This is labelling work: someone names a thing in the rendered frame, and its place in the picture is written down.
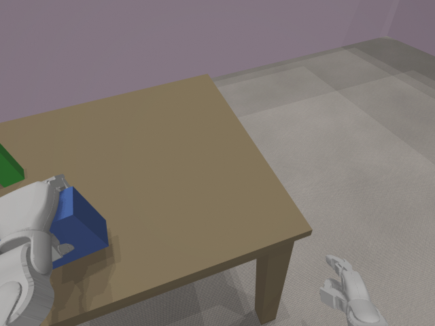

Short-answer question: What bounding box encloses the sponge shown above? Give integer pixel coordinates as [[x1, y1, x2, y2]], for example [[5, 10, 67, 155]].
[[0, 186, 109, 269]]

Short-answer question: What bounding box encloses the robot right forearm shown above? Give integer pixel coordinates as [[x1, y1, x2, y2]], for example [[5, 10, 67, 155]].
[[346, 299, 388, 326]]

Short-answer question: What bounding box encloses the robot right hand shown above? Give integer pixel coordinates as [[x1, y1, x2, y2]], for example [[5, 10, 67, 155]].
[[320, 255, 371, 314]]

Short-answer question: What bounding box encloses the table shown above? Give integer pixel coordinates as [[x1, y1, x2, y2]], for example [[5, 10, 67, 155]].
[[0, 74, 313, 326]]

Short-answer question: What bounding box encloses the robot left forearm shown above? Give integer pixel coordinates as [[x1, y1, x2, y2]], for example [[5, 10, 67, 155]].
[[0, 230, 54, 326]]

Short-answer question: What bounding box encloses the robot left hand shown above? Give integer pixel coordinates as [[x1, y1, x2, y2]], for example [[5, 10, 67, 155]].
[[0, 174, 74, 262]]

